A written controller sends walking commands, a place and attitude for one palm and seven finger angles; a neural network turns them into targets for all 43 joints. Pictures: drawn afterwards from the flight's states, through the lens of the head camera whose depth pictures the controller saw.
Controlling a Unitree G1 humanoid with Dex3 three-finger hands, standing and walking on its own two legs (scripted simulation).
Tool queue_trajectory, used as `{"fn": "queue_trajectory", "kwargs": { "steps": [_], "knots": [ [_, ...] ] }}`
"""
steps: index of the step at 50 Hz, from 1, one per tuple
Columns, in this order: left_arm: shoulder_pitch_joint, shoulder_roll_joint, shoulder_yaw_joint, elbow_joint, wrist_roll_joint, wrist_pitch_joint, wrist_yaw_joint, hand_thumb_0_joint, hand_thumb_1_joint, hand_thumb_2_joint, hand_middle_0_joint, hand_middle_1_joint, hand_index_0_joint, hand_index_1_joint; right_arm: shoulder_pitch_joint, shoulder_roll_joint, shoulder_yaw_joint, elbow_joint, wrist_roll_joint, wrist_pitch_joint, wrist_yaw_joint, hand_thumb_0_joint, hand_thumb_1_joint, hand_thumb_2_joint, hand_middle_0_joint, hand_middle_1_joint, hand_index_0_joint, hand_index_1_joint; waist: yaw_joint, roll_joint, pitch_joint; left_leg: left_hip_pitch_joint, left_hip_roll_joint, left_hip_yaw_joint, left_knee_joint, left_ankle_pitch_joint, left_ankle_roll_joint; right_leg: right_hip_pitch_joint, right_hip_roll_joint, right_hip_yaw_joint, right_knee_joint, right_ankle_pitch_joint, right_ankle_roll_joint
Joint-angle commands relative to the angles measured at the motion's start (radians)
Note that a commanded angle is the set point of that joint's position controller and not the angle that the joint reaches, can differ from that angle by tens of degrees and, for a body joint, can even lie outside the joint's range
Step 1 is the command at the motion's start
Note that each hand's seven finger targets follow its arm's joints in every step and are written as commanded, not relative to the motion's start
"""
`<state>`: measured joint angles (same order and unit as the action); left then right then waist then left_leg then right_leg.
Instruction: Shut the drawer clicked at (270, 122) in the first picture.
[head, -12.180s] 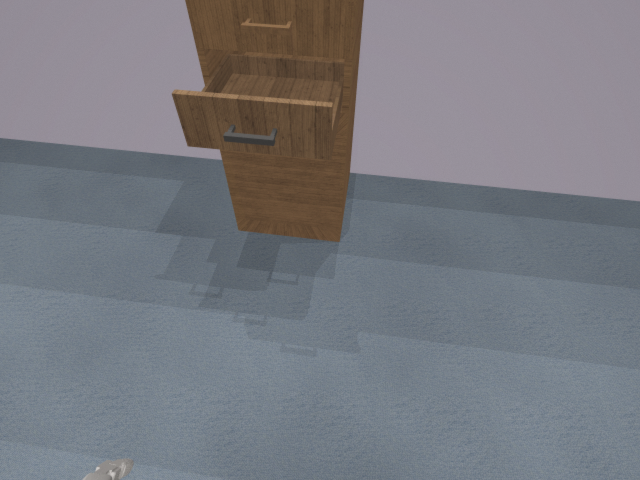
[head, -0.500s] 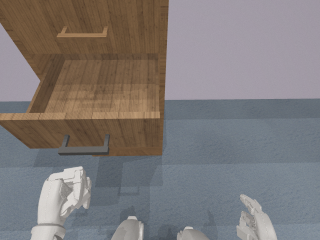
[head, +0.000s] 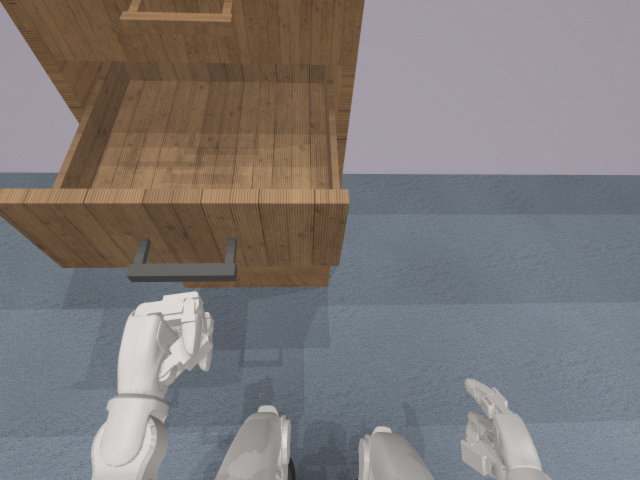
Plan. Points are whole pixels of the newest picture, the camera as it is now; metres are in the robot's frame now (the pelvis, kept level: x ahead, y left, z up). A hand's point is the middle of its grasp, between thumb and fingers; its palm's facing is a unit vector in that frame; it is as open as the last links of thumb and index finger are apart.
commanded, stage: bring the fist close to the handle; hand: left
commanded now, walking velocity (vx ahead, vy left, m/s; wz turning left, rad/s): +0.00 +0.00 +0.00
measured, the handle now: (185, 259) +0.37 +0.19 +0.03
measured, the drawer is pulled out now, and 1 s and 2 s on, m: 0.24 0.21 0.06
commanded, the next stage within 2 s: push the drawer shut in 0.26 s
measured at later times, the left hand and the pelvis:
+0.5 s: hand (216, 343) +0.27 +0.14 +0.02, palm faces +0.02 -1.00 -0.02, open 3.2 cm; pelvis +0.00 +0.00 +0.00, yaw +1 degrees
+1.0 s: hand (220, 292) +0.33 +0.14 +0.03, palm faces +0.06 -1.00 -0.04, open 3.1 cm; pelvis +0.00 -0.02 +0.00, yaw +1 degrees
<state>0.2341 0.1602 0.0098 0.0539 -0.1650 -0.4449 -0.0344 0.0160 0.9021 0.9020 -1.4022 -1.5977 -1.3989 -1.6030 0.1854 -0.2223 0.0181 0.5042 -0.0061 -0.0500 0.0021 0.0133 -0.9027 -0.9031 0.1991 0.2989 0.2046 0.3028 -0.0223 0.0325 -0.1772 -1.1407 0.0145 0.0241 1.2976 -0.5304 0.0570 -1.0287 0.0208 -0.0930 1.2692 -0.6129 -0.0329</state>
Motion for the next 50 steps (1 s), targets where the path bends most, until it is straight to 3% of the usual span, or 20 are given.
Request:
{"fn": "queue_trajectory", "kwargs": {
  "steps": [1, 6, 12, 14, 16, 17, 18, 19, 21, 22, 26, 28, 30, 34, 36, 37, 41, 44, 50],
  "knots": [
    [-0.004, 0.055, 0.011, -0.217, 0.017, -0.071, 0.039, 0.000, 0.900, 0.900, -1.400, -1.600, -1.400, -1.600, -0.010, -0.145, -0.059, -0.152, 0.004, -0.038, -0.001, 0.000, -0.900, -0.900, 0.200, 0.300, 0.200, 0.300, -0.011, 0.002, -0.305, 0.371, 0.017, -0.124, -0.211, 0.283, -0.037, 0.072, 0.007, 0.025, -0.176, 0.247, 0.000],
    [-0.034, 0.042, -0.002, -0.127, 0.031, -0.054, 0.027, 0.000, 0.900, 0.900, -1.400, -1.600, -1.400, -1.600, -0.021, -0.151, -0.055, -0.156, 0.006, -0.022, -0.002, 0.000, -0.900, -0.900, 0.200, 0.300, 0.200, 0.300, -0.025, -0.050, -0.212, 0.278, 0.005, -0.115, -0.212, 0.140, -0.031, 0.052, 0.007, 0.030, -0.195, 0.163, 0.001],
    [-0.061, 0.063, -0.002, -0.311, 0.030, -0.115, 0.052, 0.000, 0.900, 0.900, -1.400, -1.600, -1.400, -1.600, -0.020, -0.137, -0.059, -0.164, 0.002, -0.031, -0.005, 0.000, -0.900, -0.900, 0.200, 0.300, 0.200, 0.300, 0.011, 0.095, -0.354, 0.441, 0.015, -0.133, -0.222, 0.283, -0.052, 0.053, 0.003, 0.028, -0.166, 0.226, -0.010],
    [-0.048, 0.046, -0.023, -0.312, 0.032, -0.124, 0.066, 0.000, 0.900, 0.900, -1.400, -1.600, -1.400, -1.600, -0.018, -0.133, -0.056, -0.158, -0.002, -0.032, -0.001, 0.000, -0.900, -0.900, 0.200, 0.300, 0.200, 0.300, 0.002, 0.082, -0.347, 0.449, 0.017, -0.141, -0.220, 0.302, -0.054, 0.046, 0.002, 0.024, -0.166, 0.233, -0.007],
    [0.010, 0.053, -0.008, -0.236, 0.040, -0.111, 0.069, 0.000, 0.900, 0.900, -1.400, -1.600, -1.400, -1.600, -0.012, -0.137, -0.057, -0.150, -0.002, -0.026, 0.001, 0.000, -0.900, -0.900, 0.200, 0.300, 0.200, 0.300, -0.005, 0.032, -0.302, 0.397, 0.016, -0.136, -0.215, 0.291, -0.049, 0.054, 0.007, 0.023, -0.171, 0.235, -0.007],
    [0.011, 0.020, -0.041, -0.205, 0.047, -0.100, 0.062, 0.000, 0.900, 0.900, -1.400, -1.600, -1.400, -1.600, -0.017, -0.136, -0.054, -0.151, -0.001, -0.021, 0.005, 0.000, -0.900, -0.900, 0.200, 0.300, 0.200, 0.300, -0.015, 0.022, -0.279, 0.374, 0.013, -0.130, -0.212, 0.270, -0.046, 0.052, 0.005, 0.021, -0.172, 0.231, -0.005],
    [0.008, 0.024, -0.039, -0.177, 0.054, -0.087, 0.058, 0.000, 0.900, 0.900, -1.400, -1.600, -1.400, -1.600, -0.015, -0.140, -0.056, -0.151, 0.001, -0.016, 0.006, 0.000, -0.900, -0.900, 0.200, 0.300, 0.200, 0.300, -0.020, -0.007, -0.258, 0.350, 0.014, -0.130, -0.211, 0.240, -0.044, 0.048, 0.006, 0.022, -0.174, 0.218, -0.003],
    [-0.017, 0.009, -0.058, -0.144, 0.057, -0.071, 0.049, 0.000, 0.900, 0.900, -1.400, -1.600, -1.400, -1.600, -0.020, -0.142, -0.055, -0.153, 0.002, -0.011, 0.006, 0.000, -0.900, -0.900, 0.200, 0.300, 0.200, 0.300, -0.031, -0.009, -0.230, 0.325, 0.010, -0.125, -0.209, 0.200, -0.040, 0.039, 0.004, 0.023, -0.182, 0.201, -0.001],
    [-0.098, 0.041, -0.029, -0.112, 0.061, -0.052, 0.044, 0.000, 0.900, 0.900, -1.400, -1.600, -1.400, -1.600, -0.016, -0.151, -0.053, -0.146, 0.004, -0.004, -0.001, 0.000, -0.900, -0.900, 0.200, 0.300, 0.200, 0.300, -0.038, -0.035, -0.207, 0.286, 0.006, -0.123, -0.206, 0.148, -0.034, 0.038, 0.005, 0.029, -0.187, 0.174, -0.001],
    [-0.151, 0.035, -0.038, -0.112, 0.062, -0.050, 0.041, 0.000, 0.900, 0.900, -1.400, -1.600, -1.400, -1.600, -0.022, -0.152, -0.053, -0.146, 0.005, -0.003, -0.004, 0.000, -0.900, -0.900, 0.200, 0.300, 0.200, 0.300, -0.046, -0.028, -0.218, 0.289, 0.004, -0.120, -0.198, 0.134, -0.031, 0.029, 0.003, 0.033, -0.190, 0.167, 0.001],
    [-0.280, 0.114, 0.054, -0.211, 0.035, -0.088, 0.063, 0.000, 0.900, 0.900, -1.400, -1.600, -1.400, -1.600, -0.013, -0.151, -0.055, -0.134, -0.001, -0.013, -0.018, 0.000, -0.900, -0.900, 0.200, 0.300, 0.200, 0.300, -0.014, 0.028, -0.346, 0.359, 0.002, -0.120, -0.192, 0.202, -0.035, 0.068, 0.005, 0.044, -0.180, 0.201, -0.004],
    [-0.286, 0.099, 0.049, -0.232, 0.024, -0.107, 0.071, 0.000, 0.900, 0.900, -1.400, -1.600, -1.400, -1.600, -0.016, -0.142, -0.054, -0.128, -0.001, -0.017, -0.015, 0.000, -0.900, -0.900, 0.200, 0.300, 0.200, 0.300, -0.004, 0.078, -0.398, 0.429, 0.005, -0.117, -0.191, 0.285, -0.041, 0.074, 0.002, 0.046, -0.179, 0.254, -0.006],
    [-0.251, 0.099, 0.060, -0.191, 0.019, -0.106, 0.071, 0.000, 0.900, 0.900, -1.400, -1.600, -1.400, -1.600, -0.010, -0.141, -0.054, -0.115, -0.003, -0.018, -0.008, 0.000, -0.900, -0.900, 0.200, 0.300, 0.200, 0.300, 0.000, 0.074, -0.396, 0.428, 0.005, -0.107, -0.188, 0.322, -0.043, 0.097, 0.002, 0.047, -0.185, 0.289, -0.005],
    [-0.249, 0.050, 0.001, -0.018, 0.033, -0.040, 0.033, 0.000, 0.900, 0.900, -1.400, -1.600, -1.400, -1.600, 0.002, -0.152, -0.054, -0.102, 0.006, 0.005, 0.001, 0.000, -0.900, -0.900, 0.200, 0.300, 0.200, 0.300, -0.039, -0.003, -0.305, 0.341, 0.006, -0.097, -0.187, 0.271, -0.031, 0.103, 0.004, 0.048, -0.204, 0.292, 0.003],
    [-0.311, 0.097, 0.049, -0.001, 0.021, -0.030, 0.023, 0.000, 0.900, 0.900, -1.400, -1.600, -1.400, -1.600, 0.006, -0.162, -0.054, -0.097, 0.010, 0.011, -0.008, 0.000, -0.900, -0.900, 0.200, 0.300, 0.200, 0.300, -0.045, -0.038, -0.279, 0.294, 0.002, -0.088, -0.181, 0.232, -0.024, 0.122, 0.005, 0.061, -0.220, 0.276, 0.006],
    [-0.353, 0.088, 0.045, 0.001, 0.015, -0.032, 0.019, 0.000, 0.900, 0.900, -1.400, -1.600, -1.400, -1.600, 0.007, -0.160, -0.054, -0.094, 0.011, 0.011, -0.011, 0.000, -0.900, -0.900, 0.200, 0.300, 0.200, 0.300, -0.052, -0.047, -0.286, 0.291, 0.000, -0.084, -0.179, 0.225, -0.022, 0.131, 0.003, 0.065, -0.224, 0.278, 0.009],
    [-0.422, 0.115, 0.074, -0.007, 0.009, -0.069, 0.018, 0.000, 0.900, 0.900, -1.400, -1.600, -1.400, -1.600, 0.012, -0.161, -0.058, -0.080, 0.009, 0.004, -0.017, 0.000, -0.900, -0.900, 0.200, 0.300, 0.200, 0.300, -0.044, -0.008, -0.319, 0.314, 0.001, -0.080, -0.172, 0.251, -0.022, 0.129, 0.001, 0.071, -0.217, 0.291, 0.006],
    [-0.470, 0.100, 0.063, 0.007, 0.009, -0.086, 0.022, 0.000, 0.900, 0.900, -1.400, -1.600, -1.400, -1.600, 0.017, -0.158, -0.061, -0.064, 0.007, 0.001, -0.013, 0.000, -0.900, -0.900, 0.200, 0.300, 0.200, 0.300, -0.046, 0.021, -0.339, 0.352, 0.002, -0.083, -0.171, 0.277, -0.026, 0.110, 0.000, 0.070, -0.211, 0.309, 0.006],
    [-0.606, 0.147, 0.102, 0.098, 0.014, -0.090, 0.024, 0.000, 0.900, 0.900, -1.400, -1.600, -1.400, -1.600, 0.020, -0.167, -0.060, -0.043, 0.008, 0.007, -0.017, 0.000, -0.900, -0.900, 0.200, 0.300, 0.200, 0.300, -0.061, -0.001, -0.330, 0.301, -0.001, -0.072, -0.164, 0.211, -0.021, 0.117, -0.001, 0.090, -0.229, 0.256, 0.012]
  ]
}}
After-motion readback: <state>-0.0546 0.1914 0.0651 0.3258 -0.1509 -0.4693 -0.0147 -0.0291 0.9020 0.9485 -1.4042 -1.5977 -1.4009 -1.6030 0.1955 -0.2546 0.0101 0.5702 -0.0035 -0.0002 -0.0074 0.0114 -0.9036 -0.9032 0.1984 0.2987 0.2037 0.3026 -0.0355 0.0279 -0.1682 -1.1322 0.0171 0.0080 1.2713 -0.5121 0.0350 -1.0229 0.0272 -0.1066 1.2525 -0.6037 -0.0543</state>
